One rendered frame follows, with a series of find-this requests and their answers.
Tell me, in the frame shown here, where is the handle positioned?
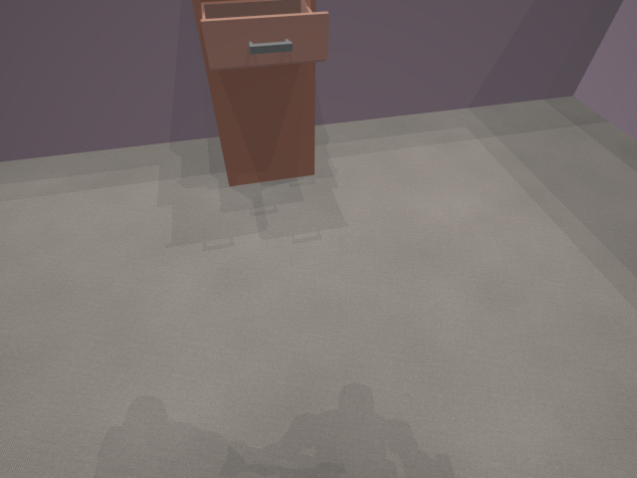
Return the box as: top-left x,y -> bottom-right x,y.
249,39 -> 293,55

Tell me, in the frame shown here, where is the drawer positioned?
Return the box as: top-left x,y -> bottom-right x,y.
201,0 -> 329,71

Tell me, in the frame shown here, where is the cabinet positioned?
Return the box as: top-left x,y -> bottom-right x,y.
192,0 -> 316,186

